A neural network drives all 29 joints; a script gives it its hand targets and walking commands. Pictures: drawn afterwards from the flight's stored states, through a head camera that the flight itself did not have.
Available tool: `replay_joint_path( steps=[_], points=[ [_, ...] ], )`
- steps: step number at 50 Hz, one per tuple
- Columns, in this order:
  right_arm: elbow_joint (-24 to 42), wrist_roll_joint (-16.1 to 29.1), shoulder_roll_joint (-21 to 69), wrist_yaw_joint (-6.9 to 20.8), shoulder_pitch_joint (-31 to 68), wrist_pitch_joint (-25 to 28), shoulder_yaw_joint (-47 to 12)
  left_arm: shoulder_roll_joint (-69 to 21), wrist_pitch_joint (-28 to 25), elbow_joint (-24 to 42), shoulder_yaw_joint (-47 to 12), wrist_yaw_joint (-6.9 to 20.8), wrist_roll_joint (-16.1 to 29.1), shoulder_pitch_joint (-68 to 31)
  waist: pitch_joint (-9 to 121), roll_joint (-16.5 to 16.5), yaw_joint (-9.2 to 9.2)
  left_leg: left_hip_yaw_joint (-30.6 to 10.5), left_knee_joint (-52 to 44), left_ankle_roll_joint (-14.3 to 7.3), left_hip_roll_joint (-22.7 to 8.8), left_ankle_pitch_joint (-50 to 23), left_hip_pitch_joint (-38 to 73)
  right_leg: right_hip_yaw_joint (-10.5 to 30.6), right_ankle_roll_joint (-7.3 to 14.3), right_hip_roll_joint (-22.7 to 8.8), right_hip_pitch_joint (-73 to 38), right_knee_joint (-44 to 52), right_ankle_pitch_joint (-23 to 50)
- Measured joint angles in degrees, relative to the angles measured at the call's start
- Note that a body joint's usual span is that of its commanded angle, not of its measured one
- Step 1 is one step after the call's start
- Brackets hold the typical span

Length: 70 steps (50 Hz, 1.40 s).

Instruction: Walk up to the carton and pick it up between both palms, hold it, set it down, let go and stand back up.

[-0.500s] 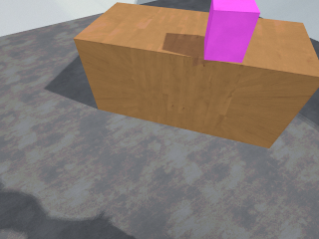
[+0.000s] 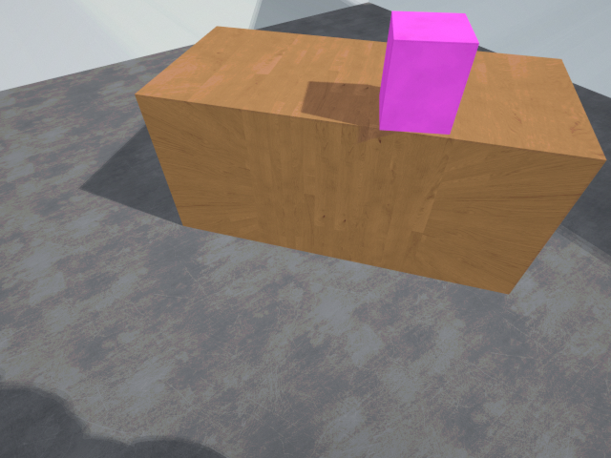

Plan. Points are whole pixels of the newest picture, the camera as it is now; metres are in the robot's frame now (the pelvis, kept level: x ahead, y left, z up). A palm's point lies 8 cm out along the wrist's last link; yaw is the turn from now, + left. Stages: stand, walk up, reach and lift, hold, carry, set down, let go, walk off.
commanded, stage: stand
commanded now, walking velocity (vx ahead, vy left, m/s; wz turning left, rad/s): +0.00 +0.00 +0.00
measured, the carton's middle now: (421, 73) +1.11 -0.29 +0.00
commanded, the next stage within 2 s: none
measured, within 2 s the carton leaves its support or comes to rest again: neither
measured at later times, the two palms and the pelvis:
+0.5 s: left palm out of the picture -0.04 +0.20 -0.15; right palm out of the picture -0.05 -0.20 -0.15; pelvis -0.02 +0.00 +0.00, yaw +0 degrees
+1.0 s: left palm out of the picture -0.04 +0.20 -0.15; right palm out of the picture -0.06 -0.21 -0.15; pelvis -0.03 +0.00 +0.00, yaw +0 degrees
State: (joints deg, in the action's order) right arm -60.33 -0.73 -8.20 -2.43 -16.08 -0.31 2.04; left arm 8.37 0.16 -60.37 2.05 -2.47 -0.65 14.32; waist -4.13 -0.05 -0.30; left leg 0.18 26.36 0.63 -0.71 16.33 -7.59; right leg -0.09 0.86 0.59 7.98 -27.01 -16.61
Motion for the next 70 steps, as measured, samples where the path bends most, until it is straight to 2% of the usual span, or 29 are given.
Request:
replay_joint_path(
  steps=[11, 24, 48, 70],
  points=[
    [-4.3, 0.0, 1.5, -0.1, -0.3, 0.0, -0.6, -1.6, -0.2, -4.1, -0.8, 0.0, -0.1, 0.7, 0.5, 0.4, 0.23, -0.3, -0.6, 0.2, -0.3, -1.0, 0.0, -0.3, 0.1, 0.3, -0.4, 1.3, 1.3],
    [-6.4, -0.1, 2.6, -0.2, -1.1, 0.1, -1.2, -2.6, -0.3, -6.2, -1.3, 0.0, -0.1, 2.1, 0.7, 0.3, 0.43, -0.5, -0.7, 0.3, -0.4, -1.9, -1.0, -0.5, 0.3, 0.4, 0.6, 1.5, 2.2],
    [-5.4, -0.3, 2.3, 0.2, -2.0, -0.2, -1.6, -1.6, -0.1, -4.8, -1.5, 0.4, 0.0, 1.9, 0.4, -0.2, 0.05, -0.7, -0.7, 0.3, -0.3, -3.0, -2.7, -0.7, 0.3, 0.3, 2.3, 1.2, 3.0],
    [-4.7, 0.0, 2.9, 0.1, -2.0, 0.5, -1.7, -2.3, -0.4, -5.1, -1.9, 0.0, 0.1, 2.7, 1.0, -0.7, 0.53, -0.2, -0.7, 0.1, -0.1, -2.3, -2.2, -0.2, 0.0, 0.1, 1.9, 1.2, 2.5]
  ],
)
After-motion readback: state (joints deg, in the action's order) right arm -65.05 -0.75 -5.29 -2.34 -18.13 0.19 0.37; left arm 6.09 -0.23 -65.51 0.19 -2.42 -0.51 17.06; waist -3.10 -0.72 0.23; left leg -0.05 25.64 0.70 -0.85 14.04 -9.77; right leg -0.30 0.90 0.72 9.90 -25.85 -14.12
